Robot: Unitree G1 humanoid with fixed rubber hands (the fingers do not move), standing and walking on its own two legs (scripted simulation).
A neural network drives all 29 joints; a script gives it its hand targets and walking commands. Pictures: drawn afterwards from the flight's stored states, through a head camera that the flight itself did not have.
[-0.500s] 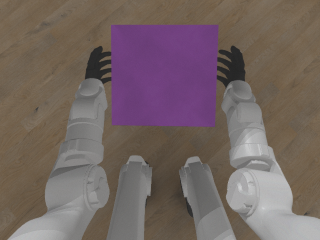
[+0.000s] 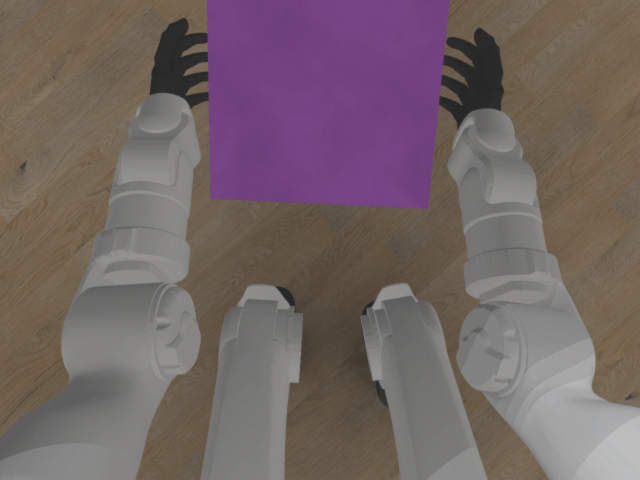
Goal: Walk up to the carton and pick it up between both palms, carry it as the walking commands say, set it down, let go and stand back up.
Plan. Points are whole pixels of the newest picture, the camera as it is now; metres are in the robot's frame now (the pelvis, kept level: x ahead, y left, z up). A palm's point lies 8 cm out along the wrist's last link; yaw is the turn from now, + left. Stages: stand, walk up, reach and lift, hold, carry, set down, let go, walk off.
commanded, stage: set down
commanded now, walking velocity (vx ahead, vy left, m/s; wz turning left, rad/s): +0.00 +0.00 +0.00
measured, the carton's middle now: (324, 105) +0.54 +0.02 -0.21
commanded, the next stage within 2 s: none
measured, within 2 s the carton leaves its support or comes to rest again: rests again in 1.42 s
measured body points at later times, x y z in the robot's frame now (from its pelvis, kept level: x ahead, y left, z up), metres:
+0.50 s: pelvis -0.01 +0.00 -0.05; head +0.37 +0.01 +0.19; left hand +0.55 +0.19 -0.23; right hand +0.53 -0.14 -0.24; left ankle +0.12 +0.11 -0.41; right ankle +0.10 -0.11 -0.41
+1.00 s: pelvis -0.01 +0.00 -0.08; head +0.35 +0.02 +0.17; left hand +0.55 +0.20 -0.25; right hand +0.53 -0.14 -0.26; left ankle +0.12 +0.11 -0.41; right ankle +0.10 -0.11 -0.41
